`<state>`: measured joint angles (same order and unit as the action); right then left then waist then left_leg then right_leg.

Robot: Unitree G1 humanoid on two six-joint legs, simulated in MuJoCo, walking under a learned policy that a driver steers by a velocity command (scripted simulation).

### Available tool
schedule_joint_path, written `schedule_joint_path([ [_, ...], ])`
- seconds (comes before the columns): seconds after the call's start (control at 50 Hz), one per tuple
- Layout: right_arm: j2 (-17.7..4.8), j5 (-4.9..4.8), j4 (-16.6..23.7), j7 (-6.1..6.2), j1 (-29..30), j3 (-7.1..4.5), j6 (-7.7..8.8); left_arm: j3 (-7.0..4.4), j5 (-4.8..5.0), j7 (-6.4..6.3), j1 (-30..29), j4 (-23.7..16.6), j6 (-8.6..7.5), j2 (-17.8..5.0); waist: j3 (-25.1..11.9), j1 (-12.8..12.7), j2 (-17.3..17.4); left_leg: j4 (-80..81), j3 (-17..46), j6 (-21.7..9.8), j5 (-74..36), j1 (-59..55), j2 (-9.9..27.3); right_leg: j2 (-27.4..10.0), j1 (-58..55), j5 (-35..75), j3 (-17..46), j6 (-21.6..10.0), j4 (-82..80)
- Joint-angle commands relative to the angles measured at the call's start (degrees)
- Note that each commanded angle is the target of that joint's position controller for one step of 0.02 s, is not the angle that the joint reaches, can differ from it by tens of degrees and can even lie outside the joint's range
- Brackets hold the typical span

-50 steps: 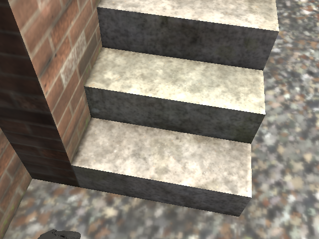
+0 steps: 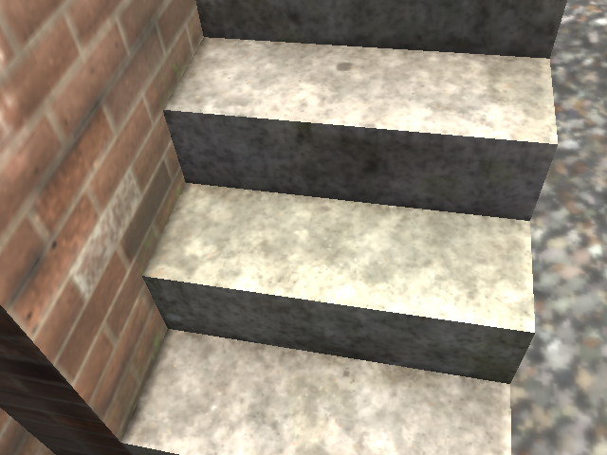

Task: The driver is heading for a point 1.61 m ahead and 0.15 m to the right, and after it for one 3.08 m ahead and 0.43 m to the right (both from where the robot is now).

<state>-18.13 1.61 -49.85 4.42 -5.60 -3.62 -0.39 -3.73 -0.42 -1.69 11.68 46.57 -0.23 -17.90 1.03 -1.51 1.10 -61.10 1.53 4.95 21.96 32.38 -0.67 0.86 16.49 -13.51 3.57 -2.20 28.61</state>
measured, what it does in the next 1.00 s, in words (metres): steps on the spot: left foot, then right foot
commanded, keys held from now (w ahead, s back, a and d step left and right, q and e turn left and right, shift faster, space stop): e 0.24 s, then no key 0.60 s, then w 0.16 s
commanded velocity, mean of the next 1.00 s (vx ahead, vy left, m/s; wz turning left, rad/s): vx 0.03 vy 0.00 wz -0.27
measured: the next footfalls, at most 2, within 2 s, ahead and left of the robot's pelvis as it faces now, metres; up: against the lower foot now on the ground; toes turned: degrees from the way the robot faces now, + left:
left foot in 0.28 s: +0.05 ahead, +0.12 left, +0.00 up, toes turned -14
right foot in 0.60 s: -0.02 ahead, -0.13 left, +0.00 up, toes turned -12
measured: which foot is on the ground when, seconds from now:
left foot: up 0.00-0.26, down 0.28-1.00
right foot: down 0.00-0.28, up 0.30-0.58, down 0.60-1.00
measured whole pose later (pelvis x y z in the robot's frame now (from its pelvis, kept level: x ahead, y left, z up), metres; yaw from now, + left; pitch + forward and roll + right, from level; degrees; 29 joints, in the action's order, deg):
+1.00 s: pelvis -0.01 -0.03 +0.00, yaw -14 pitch -1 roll +0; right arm -15.1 1.4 -57.6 0.5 -12.8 -0.8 0.6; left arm -0.4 -1.2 -0.4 11.7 50.5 -0.2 -12.8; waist 0.0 1.0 1.1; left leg -22.6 1.1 3.7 13.0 8.7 4.3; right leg 3.0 7.8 -13.6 1.4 -2.1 22.1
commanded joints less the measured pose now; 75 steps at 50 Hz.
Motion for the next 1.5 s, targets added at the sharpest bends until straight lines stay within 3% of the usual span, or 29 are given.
schedule_joint_path([
  [0.02,-2.98,-1.14,4.18,0.42,1.23,-0.54,1.38,-1.64,0.73,-0.80,-4.07,-5.10,-0.58,-7.48,-5.47,1.27,-9.26,3.49,1.45,0.58,-2.15,2.39,-0.81,-11.52,-6.89,21.90,13.21,-8.23,-8.08],
  [0.12,-3.74,-2.43,5.01,-0.62,2.04,-0.22,2.30,-2.47,0.73,-0.94,-3.76,-6.27,0.27,-10.01,-6.30,-0.61,-12.18,19.34,2.81,-0.64,-2.43,-3.79,-2.10,-12.70,-9.87,13.41,21.17,-9.12,-9.22],
  [0.24,-6.22,-2.96,3.39,-2.20,-5.08,-0.73,4.01,-2.67,1.51,-0.56,-7.18,-9.48,1.10,-9.52,-6.14,2.44,-10.81,39.29,1.93,-3.08,-9.01,-16.23,-1.40,-9.21,-9.62,18.29,25.46,-7.45,-6.42],
  [0.26,-7.15,-2.50,2.88,-2.32,-7.05,-1.02,4.16,-2.22,1.68,-0.66,-6.98,-10.07,1.31,-8.25,-6.92,3.04,-9.33,43.84,2.19,-4.06,-14.79,-22.31,1.42,-7.16,-6.18,14.24,23.39,-5.29,-4.15],
  [0.28,-9.16,-1.05,3.32,-2.20,-7.58,-1.30,4.01,-1.33,1.25,-0.44,-5.55,-10.50,1.34,-5.38,-8.54,2.30,-2.56,44.65,9.10,-7.31,-18.03,-30.16,9.82,-3.40,1.54,3.55,18.66,-2.84,3.64],
  [0.3,-12.82,0.85,4.05,-1.97,-5.05,-1.94,3.28,-0.92,1.19,-0.04,-4.09,-11.77,0.73,-3.21,-5.54,-0.55,12.23,45.92,22.39,-16.18,-30.56,-32.06,19.28,7.04,14.63,-17.56,8.60,0.55,14.28],
  [0.32,-9.98,2.24,5.10,-2.23,-4.08,-1.45,3.47,-2.51,0.64,0.05,-4.55,-11.38,0.00,-9.13,-5.81,1.15,11.51,46.54,25.43,-22.64,-34.86,-27.58,25.28,4.44,16.19,-23.33,7.06,3.37,29.88],
  [0.34,-7.78,1.31,6.01,-2.14,-1.89,-0.93,3.59,-3.47,0.93,0.43,-2.13,-9.76,-0.08,-11.37,-5.79,-0.02,7.51,45.64,20.21,-21.46,-33.89,-26.19,22.85,3.18,15.26,-19.98,7.95,3.91,36.12],
  [0.4,-5.52,-1.83,5.61,-1.85,-1.44,-0.05,3.62,-2.13,0.53,0.27,-2.22,-7.97,1.35,-5.84,-3.47,0.47,4.23,43.12,9.63,-16.89,-33.90,-26.05,14.71,3.33,16.08,-11.44,6.20,6.94,38.18],
  [0.48,-5.91,-0.85,4.53,-1.58,-2.35,0.16,2.28,0.19,0.76,0.58,-7.54,-10.38,1.53,-1.22,-4.87,2.10,7.96,42.07,5.18,-16.68,-36.89,-26.42,12.18,0.42,7.35,-10.59,0.42,7.68,19.91],
  [0.56,-7.75,-1.87,3.80,-2.44,-4.17,-0.19,1.71,-0.14,1.10,0.61,-4.89,-8.81,1.78,-2.80,-4.47,2.41,9.55,40.42,6.97,-16.15,-32.25,-24.74,12.79,0.48,-2.70,-2.26,-3.89,5.08,-0.84],
  [0.6,-5.58,-2.06,2.46,-2.82,-7.64,0.75,2.50,-0.50,0.47,0.17,-3.53,-7.96,1.89,-4.46,-3.90,2.09,6.09,39.94,6.71,-11.32,-25.61,-18.84,11.14,-1.50,-13.31,10.61,-0.77,1.70,-11.69],
  [0.62,-3.92,-0.16,2.82,-3.43,-8.77,1.46,3.42,-1.03,0.00,-0.37,-1.42,-8.04,2.07,-7.65,-7.24,3.07,-1.28,35.31,3.40,-7.83,-17.52,-14.12,8.04,-8.58,-21.08,26.42,6.28,-0.48,-7.94],
  [0.64,-1.53,0.15,2.37,-3.64,-11.00,1.99,4.06,-0.82,-0.48,-0.05,-2.70,-7.08,2.21,-7.57,-8.34,5.30,-8.37,37.83,-0.06,-4.38,-6.50,-15.79,4.73,-12.16,-15.99,23.96,8.39,-5.42,-6.53],
  [0.68,-3.94,-0.27,1.76,-3.07,-4.49,1.48,3.71,0.41,-0.91,1.31,-4.93,-6.87,1.03,-2.28,-3.97,2.39,-4.70,38.09,-0.69,-1.81,-10.75,-20.14,4.14,-7.29,-8.28,7.12,6.09,-3.60,-8.69],
  [0.74,-4.05,-0.72,0.20,-1.96,-5.59,1.29,2.67,0.58,-0.73,1.65,-4.08,-5.16,-0.40,-2.87,-0.04,2.68,-7.01,37.94,-0.36,-2.03,-12.09,-20.77,4.28,-5.57,-3.94,4.38,5.35,-1.61,-10.10],
  [0.86,-2.79,-0.82,-3.69,-1.96,-6.63,1.26,2.63,1.08,-0.49,1.40,-2.73,-2.38,-1.06,-2.00,-1.76,2.31,-4.72,38.32,-0.86,-1.79,-12.36,-22.65,4.20,-4.73,-4.99,1.91,5.00,-1.49,-11.09],
  [0.92,-0.84,-0.24,-4.56,-4.13,-5.61,2.16,1.02,1.42,-1.25,1.01,-3.04,-0.33,-0.70,-3.61,0.82,2.51,-3.89,40.36,-0.70,-2.37,-13.14,-24.52,4.24,-6.13,-3.33,-8.66,8.30,-0.50,-16.88],
  [1.12,-1.18,0.16,-6.00,-3.74,-6.82,2.21,3.31,0.97,-0.59,1.31,-1.97,3.16,-1.19,-3.74,3.58,2.17,-3.42,37.13,-2.54,-5.59,-4.99,-20.23,2.62,-4.46,-6.45,-7.31,6.46,-4.26,-12.25],
  [1.14,-1.65,0.00,-6.15,-3.68,-7.03,2.06,3.57,1.13,-0.57,1.30,-2.19,3.41,-1.54,-3.25,3.46,2.21,-2.07,38.01,-1.43,-6.04,-6.93,-21.32,3.17,-3.40,-6.68,-2.02,4.68,-3.90,-10.04],
  [1.16,-3.93,-3.30,-7.04,-3.05,-8.00,1.18,4.98,0.94,2.43,1.01,-2.71,2.40,-2.40,-2.92,1.53,2.09,-1.49,37.27,-1.86,-6.24,-6.93,-21.92,2.50,-1.07,-6.97,0.64,1.58,-3.15,-7.25],
  [1.24,-6.78,-3.25,-10.28,-3.48,-17.61,-0.39,6.55,1.46,1.12,1.16,-4.88,1.54,-4.23,-1.85,-1.10,5.50,7.87,41.21,11.19,-13.79,-21.31,-37.36,10.43,2.29,6.25,7.83,-4.44,0.39,8.86],
  [1.28,-7.53,-2.62,-12.38,-3.69,-23.78,-1.15,6.45,1.94,1.65,1.39,-10.67,-1.00,-4.82,-0.71,2.97,8.37,11.89,46.99,23.46,-20.67,-28.57,-44.86,22.58,1.01,23.01,-20.51,-4.90,0.89,23.21],
  [1.3,-7.17,-1.84,-12.22,-3.73,-22.64,-1.14,6.48,1.86,2.68,1.54,-12.44,-2.28,-4.80,-1.15,5.21,7.49,8.30,48.00,23.32,-21.19,-28.40,-44.73,24.70,-2.81,27.74,-23.95,-1.96,0.29,27.94],
  [1.34,-6.91,-2.18,-8.89,-3.45,-14.10,-1.34,5.77,2.01,3.17,2.07,-12.14,-3.13,-4.66,-1.22,5.31,3.80,6.55,49.86,15.34,-15.91,-24.99,-39.25,21.22,-6.47,23.34,-19.60,-2.33,-0.37,19.27],
  [1.4,-7.99,-3.03,-5.80,-2.98,-7.53,-1.66,4.32,2.08,1.38,2.92,-5.27,-0.13,-4.30,0.61,0.14,-0.29,8.12,49.01,4.88,-13.08,-39.05,-24.60,14.14,-0.79,-2.27,-0.51,-8.39,1.18,10.67],
  [1.44,-7.99,-3.38,-5.06,-2.77,-5.98,-1.75,4.08,0.17,1.03,2.26,4.11,2.97,-3.28,-1.98,-4.12,-5.68,8.62,39.42,-0.10,-11.37,-47.77,-21.38,11.17,1.69,-14.20,7.89,-10.22,-0.28,5.56],
  [1.48,-2.30,-2.41,-4.87,-3.23,-7.18,-0.04,4.65,-1.49,0.87,1.52,10.67,5.30,-1.99,-4.46,-5.75,-8.75,-0.15,21.14,-2.81,-7.77,-33.12,-13.32,6.49,0.10,-23.94,10.02,-6.90,-1.90,-1.84],
  [1.5,3.52,0.33,-3.16,-3.43,-8.04,1.83,4.95,-2.24,0.65,0.82,14.49,6.25,-1.66,-10.04,-6.24,-6.64,-19.47,-0.40,-5.15,-4.26,5.88,-1.45,0.88,-14.37,-27.63,21.37,13.50,-5.72,-8.14],
])
Velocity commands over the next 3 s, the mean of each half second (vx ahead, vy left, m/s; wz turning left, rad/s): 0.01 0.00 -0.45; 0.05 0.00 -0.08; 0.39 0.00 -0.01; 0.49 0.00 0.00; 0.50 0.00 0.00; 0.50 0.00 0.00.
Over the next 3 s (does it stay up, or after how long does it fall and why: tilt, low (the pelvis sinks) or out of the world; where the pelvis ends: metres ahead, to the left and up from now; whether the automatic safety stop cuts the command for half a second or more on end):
stays up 0.75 -0.11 0.40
